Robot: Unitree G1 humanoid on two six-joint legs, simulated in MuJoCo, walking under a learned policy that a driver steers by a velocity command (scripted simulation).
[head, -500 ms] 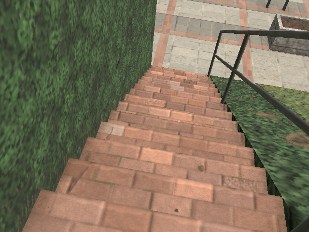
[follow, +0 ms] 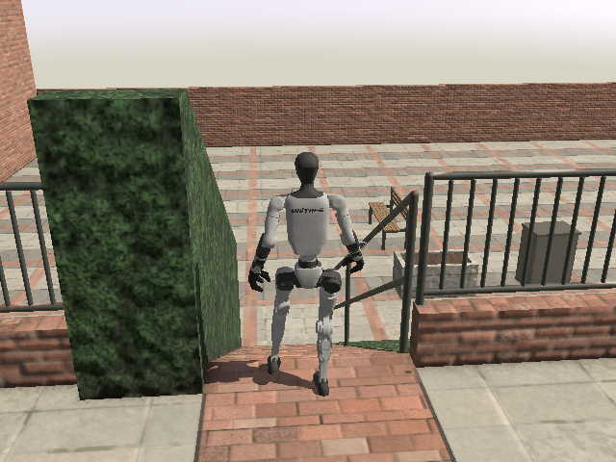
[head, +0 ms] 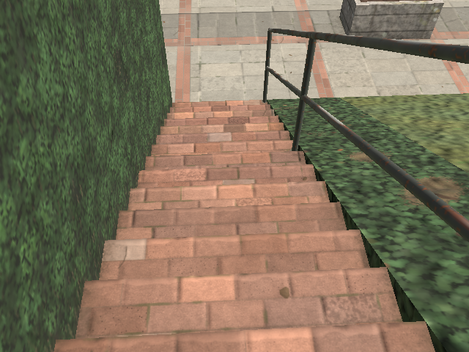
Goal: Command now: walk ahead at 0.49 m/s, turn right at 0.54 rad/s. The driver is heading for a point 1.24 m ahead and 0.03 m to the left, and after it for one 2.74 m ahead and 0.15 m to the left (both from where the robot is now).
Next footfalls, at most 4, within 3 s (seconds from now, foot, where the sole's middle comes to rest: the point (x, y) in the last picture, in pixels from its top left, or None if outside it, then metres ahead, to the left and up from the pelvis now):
0.12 left None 0.20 0.15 -0.78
0.46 right None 0.23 -0.12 -0.78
1.06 right None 0.17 -0.09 -0.78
1.44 left None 0.06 0.15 -0.78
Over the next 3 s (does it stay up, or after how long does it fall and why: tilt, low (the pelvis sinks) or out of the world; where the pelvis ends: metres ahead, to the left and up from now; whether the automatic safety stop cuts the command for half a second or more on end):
stays up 0.12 0.00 0.00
